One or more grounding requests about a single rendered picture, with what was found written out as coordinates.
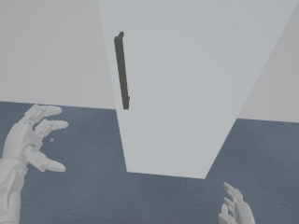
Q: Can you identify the right robot hand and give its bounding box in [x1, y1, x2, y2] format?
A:
[219, 182, 255, 224]

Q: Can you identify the left robot hand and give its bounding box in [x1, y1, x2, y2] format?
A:
[2, 104, 69, 173]

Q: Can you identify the handle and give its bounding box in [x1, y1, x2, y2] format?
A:
[114, 32, 130, 110]

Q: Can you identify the fridge door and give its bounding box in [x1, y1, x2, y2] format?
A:
[98, 0, 299, 179]

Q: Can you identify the left robot forearm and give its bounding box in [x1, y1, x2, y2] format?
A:
[0, 158, 28, 224]

